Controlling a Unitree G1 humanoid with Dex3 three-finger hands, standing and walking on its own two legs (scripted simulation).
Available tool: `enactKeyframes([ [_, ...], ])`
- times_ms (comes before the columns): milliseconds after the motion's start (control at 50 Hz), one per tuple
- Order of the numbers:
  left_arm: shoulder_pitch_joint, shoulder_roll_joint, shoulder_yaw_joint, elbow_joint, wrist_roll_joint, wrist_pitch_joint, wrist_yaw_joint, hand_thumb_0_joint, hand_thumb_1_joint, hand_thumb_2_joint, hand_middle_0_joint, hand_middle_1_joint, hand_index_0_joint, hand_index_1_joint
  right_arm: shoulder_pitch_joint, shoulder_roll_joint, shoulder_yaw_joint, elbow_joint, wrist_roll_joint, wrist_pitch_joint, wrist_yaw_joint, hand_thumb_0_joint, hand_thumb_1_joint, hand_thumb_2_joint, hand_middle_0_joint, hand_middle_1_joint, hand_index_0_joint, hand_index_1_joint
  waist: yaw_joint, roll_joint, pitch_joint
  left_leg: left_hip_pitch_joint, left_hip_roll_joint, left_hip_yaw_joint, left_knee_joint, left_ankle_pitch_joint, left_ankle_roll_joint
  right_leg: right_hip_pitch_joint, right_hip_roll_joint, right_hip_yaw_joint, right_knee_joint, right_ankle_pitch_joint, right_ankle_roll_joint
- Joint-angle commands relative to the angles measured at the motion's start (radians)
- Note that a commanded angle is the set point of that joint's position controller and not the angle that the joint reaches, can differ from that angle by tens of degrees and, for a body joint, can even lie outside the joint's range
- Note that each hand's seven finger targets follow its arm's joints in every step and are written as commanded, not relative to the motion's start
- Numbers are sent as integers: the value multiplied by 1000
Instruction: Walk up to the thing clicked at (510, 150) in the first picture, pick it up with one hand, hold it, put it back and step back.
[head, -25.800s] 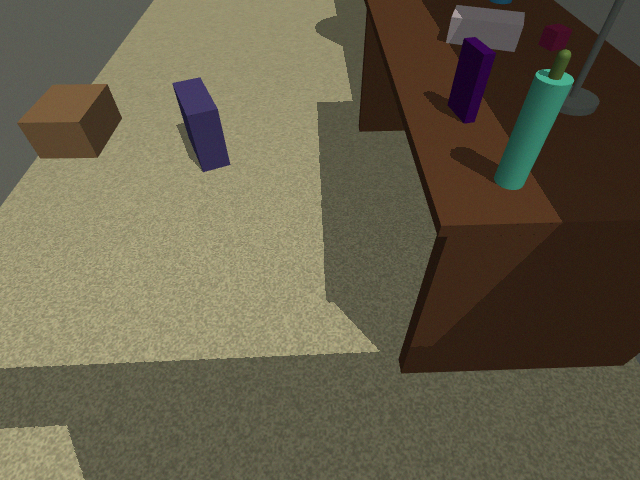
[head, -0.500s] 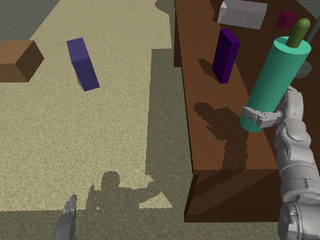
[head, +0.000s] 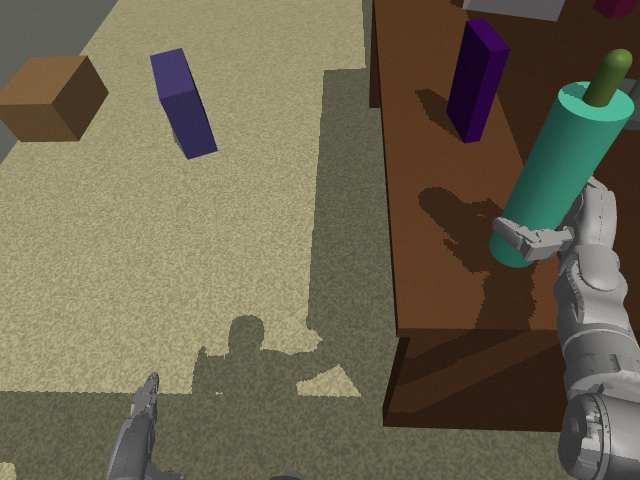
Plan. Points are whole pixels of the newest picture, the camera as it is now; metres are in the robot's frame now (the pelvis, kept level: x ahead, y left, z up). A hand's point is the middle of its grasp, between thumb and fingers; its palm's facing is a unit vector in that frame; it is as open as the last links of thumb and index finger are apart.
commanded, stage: lower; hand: right
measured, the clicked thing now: (553, 175) +0.45 -0.20 +0.14
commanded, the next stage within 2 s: loosen in 0.48 s
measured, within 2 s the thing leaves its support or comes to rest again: rests again in 0.46 s
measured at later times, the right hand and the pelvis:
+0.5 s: hand (528, 225) +0.45 -0.21 +0.04, palm faces +0.22 +0.98 +0.00, open 9.6 cm; pelvis -0.01 +0.00 -0.02, yaw +0 degrees
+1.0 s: hand (534, 216) +0.46 -0.22 +0.05, palm faces +0.23 +0.97 +0.00, open 10.8 cm; pelvis -0.01 +0.00 -0.03, yaw +0 degrees
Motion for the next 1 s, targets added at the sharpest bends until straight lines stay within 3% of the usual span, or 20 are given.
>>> enactKeyframes([
  [0, -31, 120, 35, -195, 4, -49, 4, 0, -559, 67, -52, -43, -43, -52, -534, -230, -23, -275, 28, -135, 6, 0, -201, -1369, 1319, 1489, 1369, 1489, 5, -128, -481, 100, -26, 30, -44, 292, 30, 293, 23, 12, -43, 313, -8],
  [20, -41, 163, 72, -221, 5, -50, 13, 0, -559, 66, -51, -41, -42, -50, -618, -335, -79, -352, 21, -150, -6, 0, -231, -1353, 1321, 1475, 1367, 1475, 1, -129, -551, 119, -26, 29, -37, 303, 29, 318, 21, 12, -33, 326, -10],
  [80, 56, 128, 53, -154, 9, -39, -2, 0, -550, 62, -52, -46, -46, -51, -469, -204, -22, -158, 21, -130, 10, 0, -223, -1379, 1333, 1500, 1382, 1500, 17, -118, -404, 50, -28, 34, -25, 273, 32, 245, 24, 12, -25, 298, -9],
  [140, -69, 179, 77, -303, 12, -49, 4, 0, -558, 64, -52, -42, -43, -51, -637, -328, -68, -353, 9, -165, 1, 0, -211, -1350, 1309, 1469, 1356, 1470, 2, -139, -565, 94, -26, 31, -8, 265, 33, 274, 21, 15, -14, 270, -11],
  [200, 55, 130, 63, -201, 10, -35, -9, 0, -550, 60, -50, -45, -45, -50, -468, -177, -15, -135, 21, -143, 17, 0, -188, -1357, 1313, 1480, 1362, 1480, 26, -102, -423, 31, -30, 37, 5, 245, 32, 195, 24, 18, -3, 251, -11],
  [260, -8, 199, 94, -336, 17, -41, 5, 0, -557, 65, -50, -43, -42, -50, -673, -357, -76, -345, -1, -178, 2, 0, -194, -1349, 1306, 1470, 1354, 1470, 22, -172, -646, 57, -33, 37, 26, 289, 34, 329, 15, 23, 29, 359, -5],
  [320, 89, 130, 66, -209, 10, -24, -13, 0, -557, 64, -51, -44, -43, -52, -437, -186, -34, -76, 17, -144, 17, 0, -193, -1355, 1305, 1473, 1354, 1473, 25, -100, -391, -26, -36, 44, 24, 215, 34, 171, 21, 24, 12, 255, -6],
  [360, -40, 204, 106, -375, 18, -40, 1, 0, -553, 58, -49, -40, -42, -47, -707, -373, -96, -372, -3, -190, -1, 0, -179, -1328, 1286, 1448, 1333, 1449, 25, -169, -645, 27, -33, 37, 42, 249, 36, 287, 14, 27, 32, 289, -5],
  [420, 103, 130, 61, -231, 17, -23, -16, 0, -553, 61, -49, -44, -43, -50, -443, -202, -44, -72, 6, -155, 15, 0, -195, -1345, 1304, 1467, 1351, 1467, 24, -108, -399, -32, -35, 43, 49, 215, 36, 138, 24, 24, 31, 234, -7],
  [460, -27, 202, 108, -408, 21, -35, -2, 0, -556, 59, -49, -41, -42, -48, -691, -370, -106, -365, -3, -201, -2, 0, -170, -1319, 1275, 1439, 1323, 1439, 31, -147, -637, 44, -30, 31, 57, 259, 33, 232, 20, 23, 54, 261, -11],
  [540, 82, 119, 50, -283, 17, -19, -19, 0, -549, 57, -49, -43, -43, -49, -427, -153, -16, -17, 6, -162, 22, 0, -171, -1314, 1272, 1432, 1319, 1433, 41, -89, -380, -61, -35, 42, 58, 174, 35, 87, 25, 25, 44, 158, -13],
  [560, 28, 178, 103, -347, 21, -27, -10, 0, -554, 57, -50, -41, -43, -48, -576, -276, -71, -224, 3, -194, 14, 0, -181, -1300, 1260, 1416, 1305, 1416, 36, -137, -510, -40, -32, 38, 73, 192, 36, 140, 21, 29, 55, 183, -10],
  [580, -14, 235, 138, -439, 24, -29, -1, 0, -566, 60, -58, -40, -50, -48, -719, -440, -137, -376, -18, -216, -4, 0, -101, -1263, 1274, 1406, 1325, 1407, 23, -185, -667, 2, -31, 30, 81, 217, 38, 231, 18, 26, 67, 220, -9],
  [660, 73, 120, 47, -343, 17, -15, -20, 0, -509, 29, -56, -52, -65, -43, -470, -164, -24, -90, 5, -161, 17, 0, 79, -943, 1133, 1095, 1163, 1096, 36, -82, -429, -45, -36, 43, 69, 180, 34, 95, 26, 26, 56, 162, -14],
  [700, 28, 208, 113, -428, 22, -16, -2, 0, -513, 32, -54, -50, -62, -41, -670, -380, -108, -309, -18, -192, -2, 0, 150, -783, 1117, 979, 1137, 980, 31, -179, -622, -20, -35, 39, 84, 203, 39, 211, 16, 27, 64, 211, -6],
  [760, 118, 145, 65, -340, 19, -7, -20, 0, -540, 58, -52, -46, -50, -48, -460, -202, -41, -110, 1, -157, 19, 0, 297, -631, 1019, 877, 1035, 877, 31, -134, -458, -75, -41, 53, 86, 195, 39, 155, 17, 35, 62, 253, -1],
  [800, 23, 198, 105, -427, 21, -12, -7, 0, -547, 59, -53, -45, -50, -48, -650, -353, -101, -344, -5, -191, 3, 0, 374, -489, 944, 754, 963, 754, 16, -181, -625, -14, -34, 41, 90, 235, 39, 220, 18, 27, 78, 271, -5],
  [880, 84, 159, 74, -363, 18, 2, -17, 0, -542, 56, -50, -47, -49, -48, -446, -196, -44, -74, -8, -146, 16, 0, 436, -374, 889, 655, 902, 656, 37, -91, -413, -76, -39, 51, 80, 175, 38, 111, 17, 31, 53, 192, -7],
  [920, 69, 195, 107, -408, 21, 2, -10, 0, -549, 59, -51, -46, -48, -48, -561, -286, -76, -163, -18, -161, 11, 0, 472, -296, 823, 572, 833, 572, 48, -110, -512, -53, -39, 50, 81, 188, 38, 159, 14, 32, 61, 202, -8],
  [980, 115, 166, 81, -391, 17, 14, -21, 0, -539, 52, -51, -48, -52, -48, -482, -234, -51, -106, -12, -144, 25, 0, 513, -240, 725, 493, 734, 494, 31, -94, -420, -51, -33, 44, 75, 158, 38, 94, 23, 22, 52, 148, -11],
])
